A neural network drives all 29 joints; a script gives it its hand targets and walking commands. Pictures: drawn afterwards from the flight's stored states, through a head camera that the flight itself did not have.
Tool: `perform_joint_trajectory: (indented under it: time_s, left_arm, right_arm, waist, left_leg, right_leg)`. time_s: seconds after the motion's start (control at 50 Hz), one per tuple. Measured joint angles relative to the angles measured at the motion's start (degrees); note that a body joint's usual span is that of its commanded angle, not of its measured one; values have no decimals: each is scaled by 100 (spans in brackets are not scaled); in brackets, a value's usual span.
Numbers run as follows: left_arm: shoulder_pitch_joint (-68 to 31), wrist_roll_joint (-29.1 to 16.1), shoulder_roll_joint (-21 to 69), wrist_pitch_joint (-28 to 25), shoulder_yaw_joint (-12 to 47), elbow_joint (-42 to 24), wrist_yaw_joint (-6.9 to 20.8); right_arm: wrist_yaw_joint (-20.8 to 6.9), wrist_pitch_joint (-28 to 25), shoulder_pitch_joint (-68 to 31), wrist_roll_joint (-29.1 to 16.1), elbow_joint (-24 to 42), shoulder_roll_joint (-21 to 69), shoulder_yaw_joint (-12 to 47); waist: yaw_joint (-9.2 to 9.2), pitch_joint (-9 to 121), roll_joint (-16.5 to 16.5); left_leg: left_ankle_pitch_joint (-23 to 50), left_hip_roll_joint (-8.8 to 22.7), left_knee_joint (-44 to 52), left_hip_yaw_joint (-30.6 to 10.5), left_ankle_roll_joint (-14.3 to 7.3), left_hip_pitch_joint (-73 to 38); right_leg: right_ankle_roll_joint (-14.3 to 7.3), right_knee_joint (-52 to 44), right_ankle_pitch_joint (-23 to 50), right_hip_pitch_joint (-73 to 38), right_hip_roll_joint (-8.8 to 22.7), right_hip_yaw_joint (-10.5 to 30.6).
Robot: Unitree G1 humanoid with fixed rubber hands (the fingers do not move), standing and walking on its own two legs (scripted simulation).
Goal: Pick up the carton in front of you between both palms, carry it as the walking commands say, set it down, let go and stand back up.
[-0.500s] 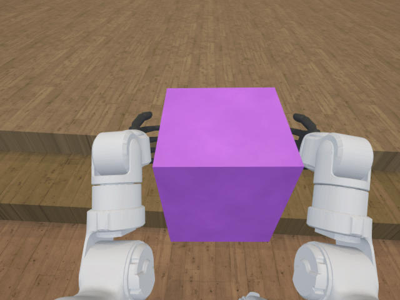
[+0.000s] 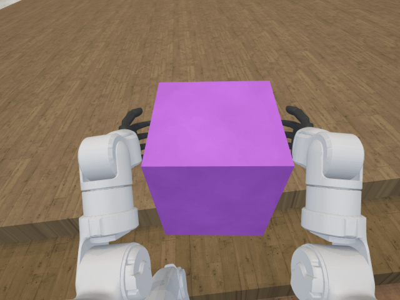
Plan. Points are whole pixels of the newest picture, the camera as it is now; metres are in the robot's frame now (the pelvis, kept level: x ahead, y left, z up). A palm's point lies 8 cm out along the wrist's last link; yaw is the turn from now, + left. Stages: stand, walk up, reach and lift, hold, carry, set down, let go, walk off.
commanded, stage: carry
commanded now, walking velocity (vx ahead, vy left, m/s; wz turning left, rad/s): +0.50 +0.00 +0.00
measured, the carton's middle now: (213, 163) +0.38 -0.01 +0.12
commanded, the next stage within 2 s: none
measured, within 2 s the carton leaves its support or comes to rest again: neither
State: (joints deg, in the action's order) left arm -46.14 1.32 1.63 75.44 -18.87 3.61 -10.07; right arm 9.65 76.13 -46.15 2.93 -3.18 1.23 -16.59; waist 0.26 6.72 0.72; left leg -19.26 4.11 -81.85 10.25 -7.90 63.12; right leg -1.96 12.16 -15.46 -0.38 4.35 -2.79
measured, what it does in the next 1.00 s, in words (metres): climbs: left foot 0.13 m higher, then right foot 0.13 m higher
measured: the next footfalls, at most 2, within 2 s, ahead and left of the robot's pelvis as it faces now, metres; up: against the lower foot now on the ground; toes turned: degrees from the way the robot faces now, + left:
left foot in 0.04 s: +0.22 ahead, +0.10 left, +0.13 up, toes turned +7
right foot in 0.58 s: +0.57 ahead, -0.14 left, +0.26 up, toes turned -6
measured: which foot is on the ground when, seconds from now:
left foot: up 0.00-0.02, down 0.04-0.60, up 0.62-1.00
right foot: down 0.00-0.06, up 0.08-0.56, down 0.58-1.00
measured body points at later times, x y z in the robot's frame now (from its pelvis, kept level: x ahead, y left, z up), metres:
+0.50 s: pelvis +0.29 -0.02 +0.12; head +0.28 +0.01 +0.57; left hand +0.66 +0.14 +0.30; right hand +0.66 -0.17 +0.32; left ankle +0.18 +0.10 -0.62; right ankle +0.45 -0.14 -0.39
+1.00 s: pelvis +0.58 -0.06 +0.25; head +0.58 -0.09 +0.70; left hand +0.94 +0.10 +0.44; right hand +0.96 -0.20 +0.42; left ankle +0.66 +0.06 -0.21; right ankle +0.53 -0.14 -0.49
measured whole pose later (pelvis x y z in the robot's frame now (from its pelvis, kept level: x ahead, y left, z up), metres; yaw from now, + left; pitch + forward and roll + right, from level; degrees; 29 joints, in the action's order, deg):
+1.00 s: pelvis +0.58 -0.06 +0.25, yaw +0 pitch +2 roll +3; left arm -42.1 0.5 3.4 71.7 -16.6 -1.4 -11.3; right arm 8.1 72.9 -42.1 3.8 2.9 2.8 -17.8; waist -4.5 3.1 1.9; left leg -25.7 2.8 -111.6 5.4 -6.8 67.6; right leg -3.5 25.8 -18.1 10.4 1.9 -5.1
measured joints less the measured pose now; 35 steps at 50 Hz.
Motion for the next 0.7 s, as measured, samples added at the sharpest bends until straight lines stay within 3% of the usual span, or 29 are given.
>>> perform_joint_trajectory:
  time_s: [0.04, 0.06, 0.08, 0.1, 0.14, 0.16, 0.22, 0.32, 0.4, 0.44, 0.52, 0.56, 0.6, 0.62, 0.66, 0.7]
  left_arm:
    - [-25, 85, -20, 65, -170, 161, 44]
    - [4, 129, -18, 72, -256, 221, 66]
    - [-1, 180, -37, 44, -345, 289, 108]
    - [-5, 226, -62, -11, -433, 351, 161]
    - [111, 332, -32, -118, -566, 369, 255]
    - [201, 389, 45, -157, -596, 329, 263]
    - [426, 539, 314, -286, -544, 48, 265]
    - [604, 434, 302, -422, -211, -621, 264]
    - [555, 229, 126, -318, 10, -950, 207]
    - [467, 168, 60, -218, 114, -871, 138]
    - [193, 88, -21, 20, 283, -348, -10]
    - [49, 79, -11, 66, 320, -74, -90]
    - [-25, 95, 53, 1, 354, 200, -144]
    - [-61, 110, 82, -60, 355, 277, -157]
    - [-57, 41, 140, -211, 384, 414, -165]
    - [125, 10, 220, -325, 447, 448, -236]
  right_arm:
    - [72, -28, -114, -52, -383, -25, 99]
    - [104, -72, -127, -72, -548, -7, 134]
    - [137, -145, -145, -90, -686, 22, 171]
    - [208, -231, -175, -101, -813, 57, 242]
    - [264, -398, -74, -104, -939, 145, 300]
    - [269, -462, 42, -125, -928, 171, 292]
    - [269, -567, 317, -266, -667, 134, 237]
    - [250, -729, 374, -349, -70, 182, 156]
    - [213, -630, 270, -294, 317, 230, 92]
    - [166, -496, 212, -288, 334, 192, 25]
    - [72, -190, 118, -254, 82, 45, -145]
    - [37, -96, 84, -220, -26, 4, -275]
    - [2, -63, 111, -176, -97, -20, -429]
    - [-34, -80, 66, -136, -138, -45, -477]
    - [-141, -159, 20, -16, -228, -68, -618]
    - [-177, -182, 126, 111, -192, 35, -758]
  waist:
    - [278, 74, 6]
    - [477, 65, -2]
    - [675, -38, -104]
    - [771, -176, -162]
    - [878, -407, -276]
    - [904, -470, -309]
    - [762, -641, -248]
    - [481, -724, -216]
    - [378, -487, -364]
    - [325, -354, -361]
    - [177, -86, -217]
    - [29, 12, -149]
    - [-361, -37, -125]
    - [-582, -193, -53]
    - [-731, -489, 75]
    - [-794, -618, 219]
  left_leg:
    - [133, -258, 1311, 102, -62, -851]
    - [-58, -428, 1871, 93, -31, -1434]
    - [-36, -549, 2066, 126, 37, -1683]
    - [-45, -557, 2140, 150, 74, -1845]
    - [-36, -579, 2474, 169, 90, -2288]
    - [0, -613, 2732, 143, 109, -2528]
    - [125, -585, 3533, 29, 198, -3227]
    - [202, -414, 4600, -152, 310, -4227]
    - [40, -312, 5120, -335, 478, -4880]
    - [-26, -191, 5492, -432, 558, -5296]
    - [177, 137, 6736, -542, 665, -6280]
    - [360, 287, 6933, -544, 719, -6531]
    - [487, 437, 5771, -565, 712, -6224]
    - [606, 481, 4465, -739, 733, -5775]
    - [587, 36, 1416, -1477, 705, -4558]
    - [1052, -316, -593, -1685, 565, -3603]
  right_leg:
    - [-3, 237, 112, -74, 69, -61]
    - [-18, 882, 171, 126, 115, -98]
    - [-19, 2075, 515, 564, 208, 6]
    - [34, 3718, 504, 1215, 70, 380]
    - [-59, 6607, 344, 2362, -349, 843]
    - [-137, 7578, 325, 2831, -497, 894]
    - [-361, 8892, 197, 4030, -606, 685]
    - [-453, 8692, -223, 5419, -292, 228]
    - [-486, 9718, -869, 6546, -108, 122]
    - [-488, 9692, -1035, 6948, -7, -9]
    - [-508, 7452, -700, 6778, 132, -501]
    - [-598, 6087, -269, 6139, -18, -727]
    - [-597, 4994, -326, 5095, -340, -771]
    - [-575, 4892, -107, 4895, -456, -793]
    - [-519, 4789, -161, 4549, -486, -824]
    - [-478, 4348, -214, 4087, -563, -851]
